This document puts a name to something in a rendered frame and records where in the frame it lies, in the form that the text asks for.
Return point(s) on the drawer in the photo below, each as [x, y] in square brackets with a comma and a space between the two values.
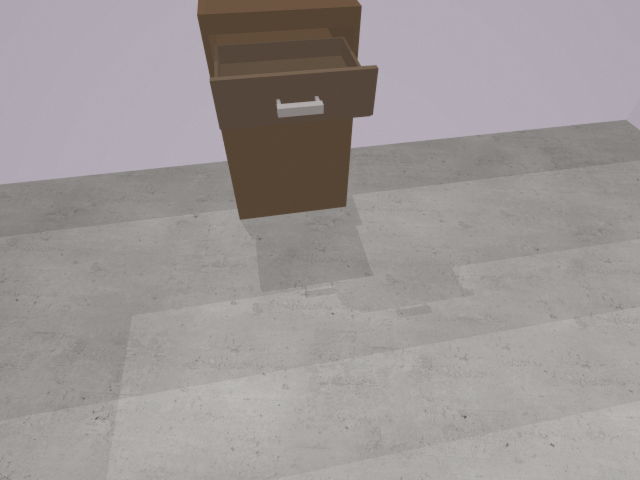
[249, 77]

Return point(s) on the cabinet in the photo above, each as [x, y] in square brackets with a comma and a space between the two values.
[286, 168]

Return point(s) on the handle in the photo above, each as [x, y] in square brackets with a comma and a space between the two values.
[300, 108]

